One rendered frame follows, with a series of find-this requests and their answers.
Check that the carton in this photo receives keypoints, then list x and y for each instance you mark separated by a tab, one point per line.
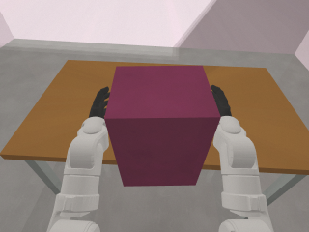
161	121

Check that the robot left hand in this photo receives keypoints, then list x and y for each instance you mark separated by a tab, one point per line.
98	108

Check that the robot right upper arm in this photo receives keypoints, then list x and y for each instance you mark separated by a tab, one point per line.
243	225

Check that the table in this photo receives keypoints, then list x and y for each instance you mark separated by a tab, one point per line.
280	138

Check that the robot left upper arm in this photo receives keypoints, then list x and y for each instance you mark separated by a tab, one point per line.
68	225

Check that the robot right hand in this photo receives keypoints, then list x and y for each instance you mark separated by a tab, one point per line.
221	101

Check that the robot left forearm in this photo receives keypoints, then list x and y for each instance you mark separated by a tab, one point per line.
79	191

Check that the robot right forearm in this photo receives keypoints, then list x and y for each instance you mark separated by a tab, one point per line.
241	193

